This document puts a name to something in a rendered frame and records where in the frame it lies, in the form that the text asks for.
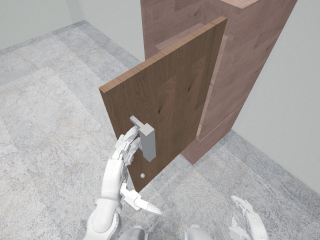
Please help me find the right robot shin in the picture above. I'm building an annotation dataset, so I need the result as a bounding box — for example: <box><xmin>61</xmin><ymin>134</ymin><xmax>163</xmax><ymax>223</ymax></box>
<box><xmin>190</xmin><ymin>224</ymin><xmax>200</xmax><ymax>228</ymax></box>

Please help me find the left robot hand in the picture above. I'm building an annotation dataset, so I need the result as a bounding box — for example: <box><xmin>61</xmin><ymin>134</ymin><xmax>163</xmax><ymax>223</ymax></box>
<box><xmin>100</xmin><ymin>125</ymin><xmax>163</xmax><ymax>216</ymax></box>

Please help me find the robot left forearm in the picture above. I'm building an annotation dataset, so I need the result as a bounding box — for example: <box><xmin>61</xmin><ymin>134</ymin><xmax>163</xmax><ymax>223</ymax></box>
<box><xmin>83</xmin><ymin>197</ymin><xmax>123</xmax><ymax>240</ymax></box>

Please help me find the cupboard door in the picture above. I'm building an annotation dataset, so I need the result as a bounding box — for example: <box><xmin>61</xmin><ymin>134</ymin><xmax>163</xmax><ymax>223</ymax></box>
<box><xmin>99</xmin><ymin>16</ymin><xmax>228</xmax><ymax>193</ymax></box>

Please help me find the right robot hand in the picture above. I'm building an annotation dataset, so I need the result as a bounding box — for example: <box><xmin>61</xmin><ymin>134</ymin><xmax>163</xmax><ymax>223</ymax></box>
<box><xmin>229</xmin><ymin>195</ymin><xmax>270</xmax><ymax>240</ymax></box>

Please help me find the handle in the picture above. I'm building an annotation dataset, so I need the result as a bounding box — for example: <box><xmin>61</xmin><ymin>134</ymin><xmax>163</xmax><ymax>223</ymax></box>
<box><xmin>130</xmin><ymin>116</ymin><xmax>156</xmax><ymax>162</ymax></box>

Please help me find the right robot thigh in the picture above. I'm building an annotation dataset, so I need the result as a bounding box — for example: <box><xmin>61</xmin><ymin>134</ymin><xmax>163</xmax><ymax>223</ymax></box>
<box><xmin>183</xmin><ymin>227</ymin><xmax>214</xmax><ymax>240</ymax></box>

